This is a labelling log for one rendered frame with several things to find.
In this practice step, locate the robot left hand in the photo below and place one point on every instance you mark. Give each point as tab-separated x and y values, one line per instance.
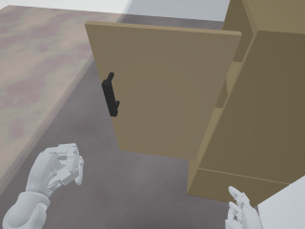
49	173

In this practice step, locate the handle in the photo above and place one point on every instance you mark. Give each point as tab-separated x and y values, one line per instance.
109	95

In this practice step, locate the robot right hand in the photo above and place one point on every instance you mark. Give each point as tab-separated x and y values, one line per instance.
247	217

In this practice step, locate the cupboard door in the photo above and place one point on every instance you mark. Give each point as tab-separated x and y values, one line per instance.
167	81

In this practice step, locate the robot left forearm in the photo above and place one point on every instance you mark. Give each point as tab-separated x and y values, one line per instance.
29	212

